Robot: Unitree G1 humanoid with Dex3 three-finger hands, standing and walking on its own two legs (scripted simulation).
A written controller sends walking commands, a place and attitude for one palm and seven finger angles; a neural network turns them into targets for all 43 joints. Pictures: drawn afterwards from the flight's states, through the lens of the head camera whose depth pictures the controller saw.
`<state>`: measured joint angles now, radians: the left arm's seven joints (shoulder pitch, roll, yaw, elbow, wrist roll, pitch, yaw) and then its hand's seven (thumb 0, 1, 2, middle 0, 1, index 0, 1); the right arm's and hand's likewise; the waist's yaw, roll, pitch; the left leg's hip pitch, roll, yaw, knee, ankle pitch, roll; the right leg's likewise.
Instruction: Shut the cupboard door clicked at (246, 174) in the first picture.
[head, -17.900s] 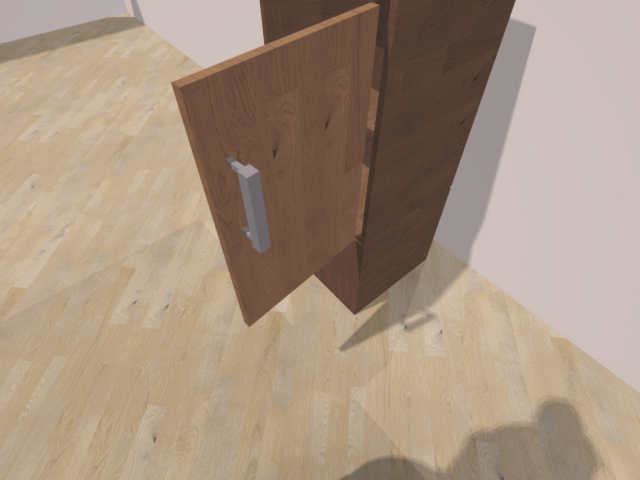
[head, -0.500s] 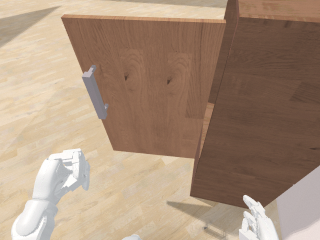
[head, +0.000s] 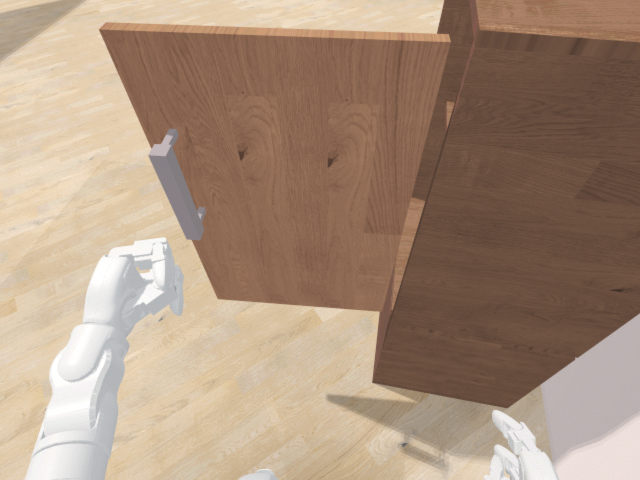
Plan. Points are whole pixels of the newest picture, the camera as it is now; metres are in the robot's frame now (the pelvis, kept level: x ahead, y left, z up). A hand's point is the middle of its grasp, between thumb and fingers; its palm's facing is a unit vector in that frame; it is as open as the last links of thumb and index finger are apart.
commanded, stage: bring the fist close to the handle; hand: left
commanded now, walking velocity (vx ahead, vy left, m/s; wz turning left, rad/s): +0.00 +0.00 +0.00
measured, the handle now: (184, 187) +0.49 +0.22 +0.07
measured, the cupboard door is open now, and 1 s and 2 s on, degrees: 96 96 82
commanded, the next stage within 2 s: push the door shut along its arc in 0.76 s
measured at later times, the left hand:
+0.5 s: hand (183, 237) +0.39 +0.20 +0.08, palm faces -0.04 -1.00 -0.02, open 3.1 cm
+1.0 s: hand (188, 240) +0.39 +0.19 +0.08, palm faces -0.05 -1.00 -0.03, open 3.1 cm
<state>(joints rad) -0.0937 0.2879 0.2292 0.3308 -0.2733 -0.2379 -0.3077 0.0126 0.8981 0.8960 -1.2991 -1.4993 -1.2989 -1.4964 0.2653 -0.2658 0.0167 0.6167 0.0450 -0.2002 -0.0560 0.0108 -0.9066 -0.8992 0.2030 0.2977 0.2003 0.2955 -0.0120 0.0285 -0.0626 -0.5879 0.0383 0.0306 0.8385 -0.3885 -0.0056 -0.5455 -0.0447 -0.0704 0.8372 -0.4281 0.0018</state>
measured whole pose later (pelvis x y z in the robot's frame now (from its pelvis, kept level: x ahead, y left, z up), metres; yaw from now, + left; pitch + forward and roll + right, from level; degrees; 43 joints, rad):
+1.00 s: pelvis +0.00 +0.00 +0.00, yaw -1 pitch +10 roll -1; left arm -0.42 0.34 0.28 0.72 -0.22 -0.31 -0.32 0.01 0.90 0.90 -1.30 -1.50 -1.30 -1.50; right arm 0.28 -0.25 0.02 0.63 0.04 -0.07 -0.05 0.01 -0.91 -0.90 0.20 0.30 0.20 0.30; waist -0.05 0.02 -0.07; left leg -0.62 0.05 0.04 0.83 -0.38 -0.01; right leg -0.58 -0.03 -0.06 0.82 -0.41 0.00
